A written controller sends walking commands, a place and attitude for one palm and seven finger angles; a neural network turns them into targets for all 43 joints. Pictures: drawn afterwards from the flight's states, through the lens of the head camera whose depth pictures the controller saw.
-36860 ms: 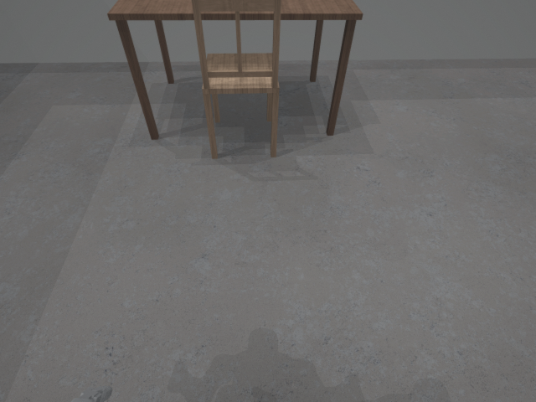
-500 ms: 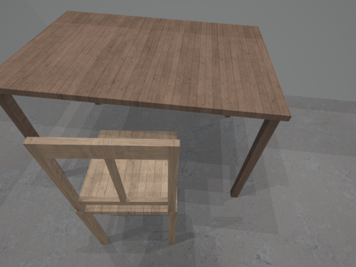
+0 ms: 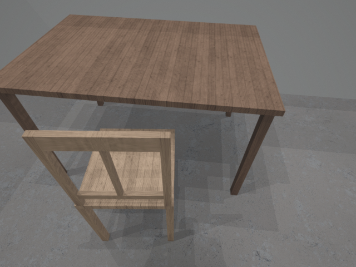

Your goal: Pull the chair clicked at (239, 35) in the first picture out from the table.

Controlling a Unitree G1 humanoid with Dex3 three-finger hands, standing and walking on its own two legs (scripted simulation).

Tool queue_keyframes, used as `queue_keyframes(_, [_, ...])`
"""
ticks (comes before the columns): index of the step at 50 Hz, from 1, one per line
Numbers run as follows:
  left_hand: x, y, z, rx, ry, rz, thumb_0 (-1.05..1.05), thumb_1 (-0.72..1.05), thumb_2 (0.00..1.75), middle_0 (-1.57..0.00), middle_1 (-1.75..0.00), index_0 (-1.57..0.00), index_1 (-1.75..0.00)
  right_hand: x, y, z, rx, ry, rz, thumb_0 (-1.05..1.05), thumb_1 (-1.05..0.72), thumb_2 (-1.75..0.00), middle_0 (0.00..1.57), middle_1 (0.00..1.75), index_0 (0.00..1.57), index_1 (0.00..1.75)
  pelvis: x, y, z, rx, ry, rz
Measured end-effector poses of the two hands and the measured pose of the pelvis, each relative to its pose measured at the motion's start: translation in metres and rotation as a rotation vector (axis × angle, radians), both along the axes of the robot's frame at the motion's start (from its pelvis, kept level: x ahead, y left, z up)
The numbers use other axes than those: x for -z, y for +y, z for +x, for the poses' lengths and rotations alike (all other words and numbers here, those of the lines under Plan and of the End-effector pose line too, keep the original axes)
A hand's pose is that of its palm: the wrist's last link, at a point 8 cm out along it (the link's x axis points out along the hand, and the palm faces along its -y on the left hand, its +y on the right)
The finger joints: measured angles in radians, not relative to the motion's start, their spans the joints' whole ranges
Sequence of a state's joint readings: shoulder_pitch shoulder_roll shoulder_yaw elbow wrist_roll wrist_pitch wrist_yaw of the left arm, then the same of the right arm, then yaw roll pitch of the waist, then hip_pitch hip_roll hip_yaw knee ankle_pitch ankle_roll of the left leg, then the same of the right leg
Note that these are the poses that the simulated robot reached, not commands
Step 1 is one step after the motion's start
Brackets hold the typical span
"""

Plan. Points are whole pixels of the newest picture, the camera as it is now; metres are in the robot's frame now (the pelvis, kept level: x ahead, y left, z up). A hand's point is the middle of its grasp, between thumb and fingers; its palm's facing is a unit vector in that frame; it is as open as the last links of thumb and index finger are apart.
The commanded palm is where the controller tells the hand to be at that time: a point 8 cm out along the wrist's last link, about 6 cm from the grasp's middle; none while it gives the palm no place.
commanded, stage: come to a stop and stand still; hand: left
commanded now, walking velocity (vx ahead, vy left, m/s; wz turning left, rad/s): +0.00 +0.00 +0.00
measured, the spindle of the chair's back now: (113, 173) +0.40 +0.23 -0.11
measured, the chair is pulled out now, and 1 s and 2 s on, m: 0.13 0.13 0.13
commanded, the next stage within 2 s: look again from close up in 1.24 s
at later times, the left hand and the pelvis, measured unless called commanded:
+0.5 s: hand out of the picture -0.01 +0.15 -0.17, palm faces +0.02 -0.99 -0.17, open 7.3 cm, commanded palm none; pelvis +0.01 +0.00 +0.00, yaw +1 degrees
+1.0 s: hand out of the picture +0.05 +0.18 -0.17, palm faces +0.03 -0.98 -0.22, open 7.3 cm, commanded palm none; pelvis +0.04 +0.00 +0.00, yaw +1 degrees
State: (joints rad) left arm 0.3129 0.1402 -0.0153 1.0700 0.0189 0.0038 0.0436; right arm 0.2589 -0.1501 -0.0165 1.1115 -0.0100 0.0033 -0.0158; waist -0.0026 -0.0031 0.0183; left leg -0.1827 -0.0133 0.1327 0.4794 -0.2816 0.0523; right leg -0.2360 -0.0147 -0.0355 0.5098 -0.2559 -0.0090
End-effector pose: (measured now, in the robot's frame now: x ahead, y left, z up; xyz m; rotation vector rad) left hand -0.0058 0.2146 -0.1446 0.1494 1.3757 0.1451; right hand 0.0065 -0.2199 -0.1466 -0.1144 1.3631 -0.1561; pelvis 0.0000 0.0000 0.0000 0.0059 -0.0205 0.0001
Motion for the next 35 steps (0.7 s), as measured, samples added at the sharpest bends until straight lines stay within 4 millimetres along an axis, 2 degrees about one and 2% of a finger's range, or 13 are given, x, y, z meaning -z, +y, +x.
queue_keyframes(11, [0.0,-0.014,-0.007,-0.011,0.024,-0.032,0.01,0.92,0.9,-0.2,-0.3,-0.2,-0.3,-0.005,0.012,-0.025,0.002,0.081,0.029,0.0,-0.91,-0.9,0.2,0.3,0.19,0.3,-0.005,-0.005,0.006,-0.001,0.003,-0.005])
queue_keyframes(19, [-0.001,-0.021,-0.011,-0.017,0.044,-0.044,0.01,0.91,0.9,-0.2,-0.3,-0.2,-0.3,-0.003,0.023,-0.028,0.016,0.092,0.052,0.0,-0.91,-0.9,0.2,0.3,0.19,0.3,-0.006,-0.004,0.01,0.002,0.0,-0.005])
queue_keyframes(26, [0.0,-0.007,-0.009,-0.016,0.038,-0.017,0.01,0.91,0.9,-0.2,-0.3,-0.2,-0.3,0.006,0.021,-0.015,-0.02,0.052,0.05,0.01,-0.91,-0.9,0.2,0.3,0.19,0.3,0.002,0.003,0.01,-0.026,0.018,-0.018])
queue_keyframes(35, [-0.006,0.011,0.018,-0.022,-0.014,0.03,0.01,0.91,0.9,-0.2,-0.3,-0.2,-0.3,0.01,0.016,0.011,-0.04,0.002,0.035,0.01,-0.92,-0.9,0.2,0.3,0.19,0.3,0.002,0.008,0.023,-0.018,0.013,-0.005])
